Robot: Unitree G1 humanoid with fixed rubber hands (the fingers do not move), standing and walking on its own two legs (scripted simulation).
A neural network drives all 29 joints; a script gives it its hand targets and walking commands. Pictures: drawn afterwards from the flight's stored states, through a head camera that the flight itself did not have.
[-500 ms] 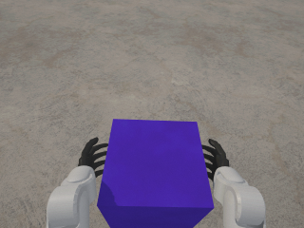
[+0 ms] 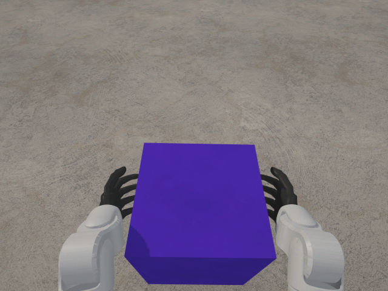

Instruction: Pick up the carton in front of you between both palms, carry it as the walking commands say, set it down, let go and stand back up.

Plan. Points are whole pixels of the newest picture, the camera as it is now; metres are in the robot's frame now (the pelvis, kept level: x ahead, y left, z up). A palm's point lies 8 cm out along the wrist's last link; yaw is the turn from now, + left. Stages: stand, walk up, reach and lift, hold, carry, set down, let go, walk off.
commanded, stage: carry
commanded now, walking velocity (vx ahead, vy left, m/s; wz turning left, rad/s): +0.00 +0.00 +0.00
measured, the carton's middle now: (197, 219) +0.26 +0.00 +0.01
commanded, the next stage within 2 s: hold in 1.44 s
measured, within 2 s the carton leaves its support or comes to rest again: neither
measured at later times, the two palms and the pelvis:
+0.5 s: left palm (105, 192) +0.28 +0.17 +0.09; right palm (266, 189) +0.28 -0.13 +0.09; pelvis +0.04 +0.02 -0.01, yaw +1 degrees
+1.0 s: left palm (108, 205) +0.28 +0.18 +0.05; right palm (259, 203) +0.28 -0.12 +0.05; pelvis +0.01 +0.03 +0.00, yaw +1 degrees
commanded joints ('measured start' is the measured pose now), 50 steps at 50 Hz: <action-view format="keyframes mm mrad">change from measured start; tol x2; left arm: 1 -374 -832 -625 -95 -279 -14 -134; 7 -318 -757 -600 -38 -247 10 -112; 15 -382 -805 -623 -61 -265 4 -113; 24 -360 -775 -614 -38 -244 1 -115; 29 -373 -735 -602 25 -213 -15 -135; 33 -416 -703 -565 113 -178 -57 -160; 41 -471 -721 -518 254 -133 -173 -201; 50 -545 -763 -431 473 -60 -351 -256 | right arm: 1 -384 808 669 -119 293 -29 124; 7 -322 729 622 -40 274 -9 114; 16 -372 777 626 -57 292 -23 121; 21 -364 765 629 -64 290 -25 120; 26 -365 730 625 -20 270 -27 130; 34 -424 672 569 125 204 -95 172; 41 -469 692 529 253 161 -199 205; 50 -546 741 445 470 91 -379 261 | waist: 1 -6 -106 -304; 3 -6 -64 -272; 14 -9 -14 -276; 23 -11 -30 -260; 35 -6 -37 -185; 50 -7 -48 -218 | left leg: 1 22 62 -29 -97 148 -6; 6 3 86 -33 -13 441 -4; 8 14 86 -30 5 521 -3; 14 31 94 -31 14 586 8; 25 15 88 -37 -3 486 24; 36 -31 80 -49 -65 263 41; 50 -59 73 -56 -72 171 46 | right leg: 1 266 -181 151 -51 189 25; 4 273 -160 144 52 456 28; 5 277 -162 143 81 510 26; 8 250 -156 129 132 564 23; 16 200 -139 115 157 406 36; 21 201 -143 117 153 376 39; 27 190 -148 122 129 324 46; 35 171 -148 132 77 178 48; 50 170 -155 141 53 123 47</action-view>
